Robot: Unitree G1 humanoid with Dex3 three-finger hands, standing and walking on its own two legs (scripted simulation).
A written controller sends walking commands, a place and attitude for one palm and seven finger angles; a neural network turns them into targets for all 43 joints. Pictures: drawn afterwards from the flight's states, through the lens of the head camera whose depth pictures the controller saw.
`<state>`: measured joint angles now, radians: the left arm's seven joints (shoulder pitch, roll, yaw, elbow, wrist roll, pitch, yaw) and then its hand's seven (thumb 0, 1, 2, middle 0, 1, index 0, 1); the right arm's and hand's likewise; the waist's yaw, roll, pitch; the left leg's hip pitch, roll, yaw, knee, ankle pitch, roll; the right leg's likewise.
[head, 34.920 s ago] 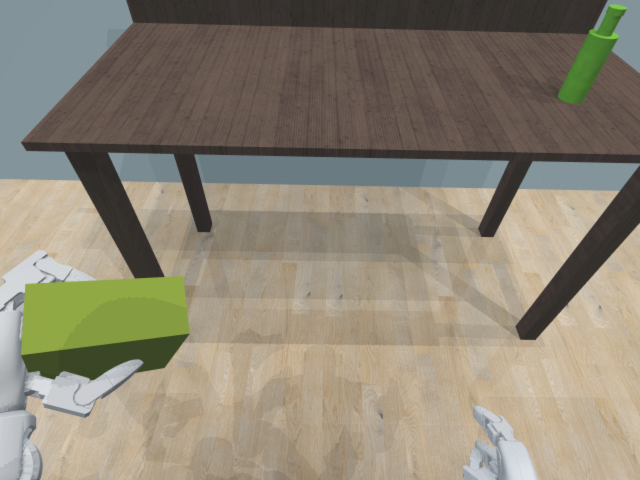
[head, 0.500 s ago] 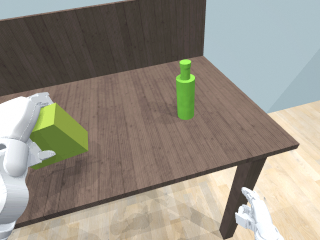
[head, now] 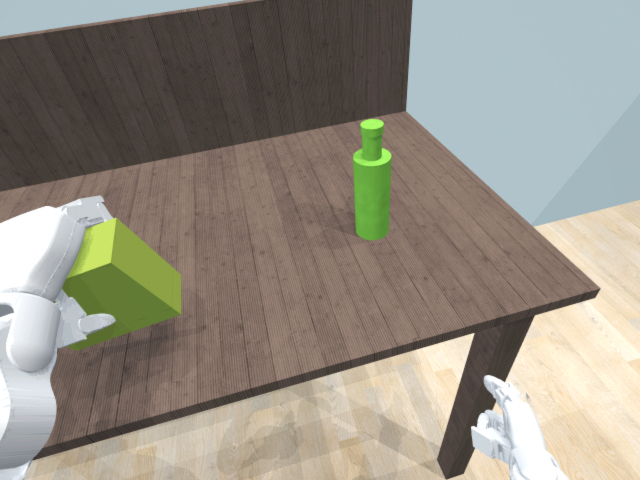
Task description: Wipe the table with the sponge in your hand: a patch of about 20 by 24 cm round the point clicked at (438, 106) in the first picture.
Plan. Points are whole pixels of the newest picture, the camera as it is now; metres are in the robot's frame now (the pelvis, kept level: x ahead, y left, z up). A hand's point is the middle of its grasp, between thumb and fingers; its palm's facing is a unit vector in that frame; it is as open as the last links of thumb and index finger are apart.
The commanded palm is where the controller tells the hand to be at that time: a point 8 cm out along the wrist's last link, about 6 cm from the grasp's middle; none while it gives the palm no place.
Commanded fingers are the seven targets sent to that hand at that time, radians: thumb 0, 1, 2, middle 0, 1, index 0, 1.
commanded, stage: bring the sponge back beside the body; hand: left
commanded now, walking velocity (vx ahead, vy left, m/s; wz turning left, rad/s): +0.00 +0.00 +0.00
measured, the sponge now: (107, 297) +0.22 +0.29 +0.17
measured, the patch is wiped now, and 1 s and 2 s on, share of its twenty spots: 1.00 1.00 1.00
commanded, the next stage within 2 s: step back with the hand held close in 0.72 s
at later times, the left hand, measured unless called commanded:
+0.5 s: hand (77, 284) +0.20 +0.29 +0.21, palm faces +0.31 -0.14 -0.94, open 9.9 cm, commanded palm +0.14 +0.28 +0.29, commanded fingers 0.00 0.10 1.30 -1.20 -1.60 -1.20 -1.60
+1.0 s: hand (132, 261) +0.23 +0.24 +0.22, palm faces +0.39 -0.78 -0.49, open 9.9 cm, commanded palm +0.16 +0.28 +0.27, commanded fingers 0.00 0.10 1.30 -1.20 -1.60 -1.20 -1.60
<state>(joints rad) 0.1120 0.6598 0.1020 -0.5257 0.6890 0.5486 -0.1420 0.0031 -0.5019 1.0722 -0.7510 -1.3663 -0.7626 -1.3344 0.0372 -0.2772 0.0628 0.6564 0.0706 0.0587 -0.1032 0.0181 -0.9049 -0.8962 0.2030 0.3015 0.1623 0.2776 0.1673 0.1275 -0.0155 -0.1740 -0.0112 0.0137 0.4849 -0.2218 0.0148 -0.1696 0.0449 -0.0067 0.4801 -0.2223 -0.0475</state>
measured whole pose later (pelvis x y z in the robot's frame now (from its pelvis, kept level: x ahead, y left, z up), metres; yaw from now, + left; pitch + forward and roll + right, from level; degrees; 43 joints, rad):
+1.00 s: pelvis +0.00 +0.00 -0.01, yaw +0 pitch +1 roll -2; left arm 0.23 0.51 0.33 -0.61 -0.02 0.16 0.06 0.00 -0.50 1.07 -0.75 -1.37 -0.76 -1.33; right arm 0.16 -0.24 0.10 0.49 0.04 0.01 -0.08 0.02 -0.90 -0.90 0.20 0.30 0.18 0.28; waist 0.06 0.05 -0.07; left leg -0.29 0.01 -0.03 0.61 -0.32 0.03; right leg -0.31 0.07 -0.03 0.53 -0.23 -0.05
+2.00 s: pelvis -0.08 +0.01 -0.01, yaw -1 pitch +2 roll -2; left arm 0.16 0.46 0.54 -0.66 -0.07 -0.17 0.16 0.00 -0.51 1.07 -0.75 -1.37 -0.77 -1.34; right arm 0.22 -0.19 0.03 0.59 0.02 -0.10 -0.03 0.02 -0.90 -0.90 0.20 0.30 0.20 0.30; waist 0.01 0.01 0.01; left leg -0.47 0.05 0.03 0.66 -0.22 0.02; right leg -0.34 0.02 0.00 0.60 -0.32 0.01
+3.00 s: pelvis -0.29 -0.05 -0.02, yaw +2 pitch +0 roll -1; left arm 0.20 0.41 0.46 -0.56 -0.06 -0.11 0.12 0.00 -0.51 1.07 -0.75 -1.37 -0.76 -1.34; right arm 0.29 -0.23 0.02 0.66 0.03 -0.07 -0.03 0.02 -0.90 -0.90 0.20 0.30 0.20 0.30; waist -0.02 0.05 -0.06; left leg -0.38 0.07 -0.03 0.92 -0.46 0.02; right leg -0.40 0.04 -0.08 0.69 -0.29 -0.06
